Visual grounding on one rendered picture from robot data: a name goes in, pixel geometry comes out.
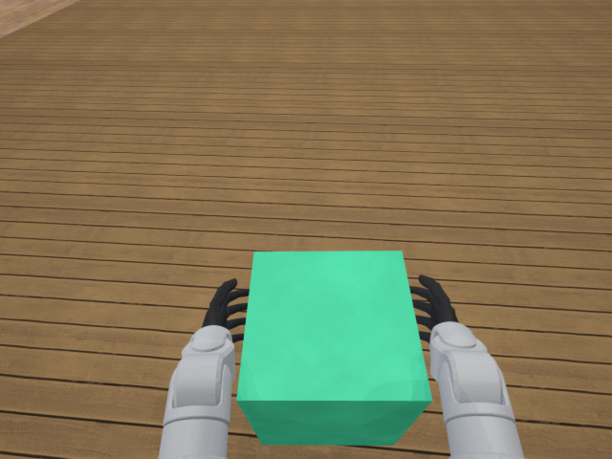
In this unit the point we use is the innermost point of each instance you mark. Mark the carton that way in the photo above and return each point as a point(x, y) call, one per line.
point(331, 353)

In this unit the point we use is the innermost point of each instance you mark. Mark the right robot forearm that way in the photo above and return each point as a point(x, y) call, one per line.
point(475, 401)

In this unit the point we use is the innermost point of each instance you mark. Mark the left robot hand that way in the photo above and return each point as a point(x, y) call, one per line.
point(218, 311)

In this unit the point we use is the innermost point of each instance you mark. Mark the left robot forearm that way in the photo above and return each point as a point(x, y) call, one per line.
point(197, 412)

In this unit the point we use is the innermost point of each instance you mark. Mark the right robot hand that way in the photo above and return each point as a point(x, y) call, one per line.
point(438, 307)

